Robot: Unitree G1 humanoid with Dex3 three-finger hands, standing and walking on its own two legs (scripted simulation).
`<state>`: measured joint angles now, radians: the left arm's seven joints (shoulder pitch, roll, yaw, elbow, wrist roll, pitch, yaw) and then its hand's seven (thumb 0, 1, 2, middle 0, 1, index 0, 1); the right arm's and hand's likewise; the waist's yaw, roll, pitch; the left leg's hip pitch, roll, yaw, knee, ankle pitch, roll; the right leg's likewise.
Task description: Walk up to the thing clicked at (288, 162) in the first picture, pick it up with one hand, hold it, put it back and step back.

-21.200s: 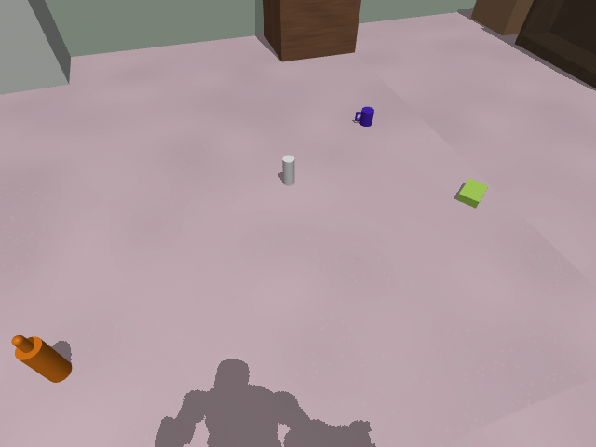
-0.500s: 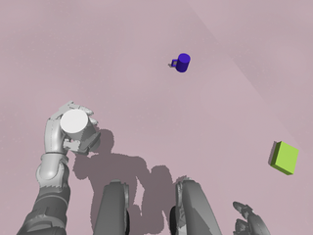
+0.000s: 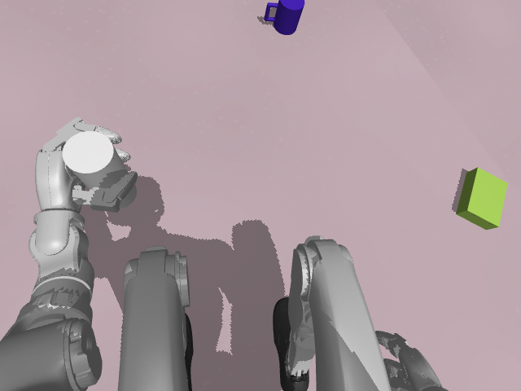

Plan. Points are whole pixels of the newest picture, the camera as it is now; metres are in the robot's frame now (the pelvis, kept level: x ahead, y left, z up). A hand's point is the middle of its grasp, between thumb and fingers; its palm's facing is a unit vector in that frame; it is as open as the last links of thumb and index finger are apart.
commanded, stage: crouch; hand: left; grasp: from the side
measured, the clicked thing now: (105, 175) +0.44 +0.22 -0.07
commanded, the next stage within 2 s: lower in 0.70 s
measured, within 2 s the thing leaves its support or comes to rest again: neither
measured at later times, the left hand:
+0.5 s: hand (121, 182) +0.45 +0.21 -0.14, palm faces +0.05 -1.00 -0.01, open 8.3 cm
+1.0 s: hand (128, 189) +0.46 +0.21 -0.19, palm faces +0.07 -1.00 +0.00, open 8.3 cm
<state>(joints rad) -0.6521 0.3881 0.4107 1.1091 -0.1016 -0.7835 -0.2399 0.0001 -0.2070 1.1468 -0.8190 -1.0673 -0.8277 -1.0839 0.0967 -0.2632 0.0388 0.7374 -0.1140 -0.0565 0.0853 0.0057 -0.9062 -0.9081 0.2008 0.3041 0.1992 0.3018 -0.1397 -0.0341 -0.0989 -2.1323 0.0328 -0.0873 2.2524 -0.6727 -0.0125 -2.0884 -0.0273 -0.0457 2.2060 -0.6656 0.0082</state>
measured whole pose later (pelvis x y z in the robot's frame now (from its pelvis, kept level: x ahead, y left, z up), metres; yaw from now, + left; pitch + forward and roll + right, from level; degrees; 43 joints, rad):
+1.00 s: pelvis +0.00 +0.01 -0.08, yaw -7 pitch +22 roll -11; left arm -0.67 0.61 0.46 1.25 -0.11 -0.87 -0.19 0.00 -0.21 1.15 -0.82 -1.06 -0.83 -1.08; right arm -0.02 -0.33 0.26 0.67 -0.22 0.01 0.13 0.00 -0.92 -0.91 0.20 0.30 0.20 0.30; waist -0.23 -0.12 0.13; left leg -2.27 0.02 -0.23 2.55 -0.69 -0.01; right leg -2.16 0.01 -0.15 2.40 -0.64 0.03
